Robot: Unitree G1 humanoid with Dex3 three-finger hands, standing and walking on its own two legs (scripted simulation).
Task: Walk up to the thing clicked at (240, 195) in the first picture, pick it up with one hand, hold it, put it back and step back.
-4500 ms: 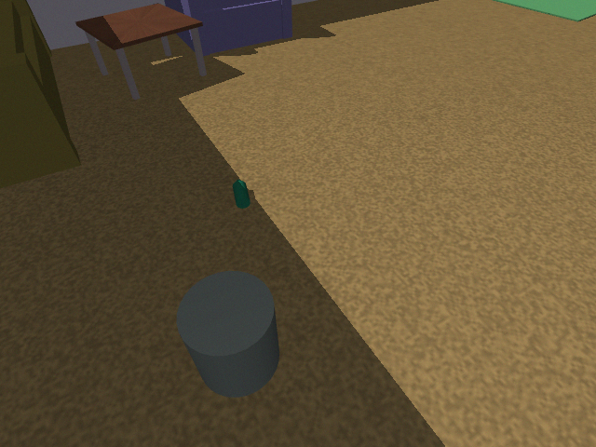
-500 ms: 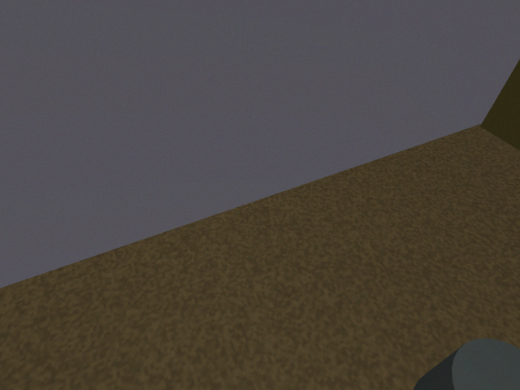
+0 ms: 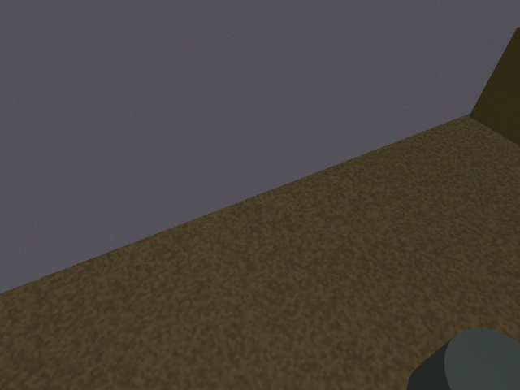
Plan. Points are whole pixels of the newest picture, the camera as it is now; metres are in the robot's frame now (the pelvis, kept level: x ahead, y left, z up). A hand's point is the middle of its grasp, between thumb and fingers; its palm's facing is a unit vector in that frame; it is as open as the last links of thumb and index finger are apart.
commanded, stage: stand
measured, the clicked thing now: out of the picture +0.36 -1.46 -0.75
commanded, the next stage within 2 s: walk up in 2.00 s
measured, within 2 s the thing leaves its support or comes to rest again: neither
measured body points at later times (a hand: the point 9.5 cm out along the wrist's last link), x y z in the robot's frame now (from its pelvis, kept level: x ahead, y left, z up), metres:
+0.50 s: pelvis +0.01 +0.00 +0.00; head +0.02 +0.00 +0.45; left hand +0.09 +0.30 -0.13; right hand +0.09 -0.30 -0.13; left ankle +0.03 +0.14 -0.75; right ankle +0.00 -0.13 -0.75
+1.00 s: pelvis +0.02 -0.01 +0.00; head +0.02 +0.00 +0.45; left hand +0.09 +0.30 -0.13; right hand +0.09 -0.31 -0.13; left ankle +0.03 +0.14 -0.75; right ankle +0.00 -0.13 -0.75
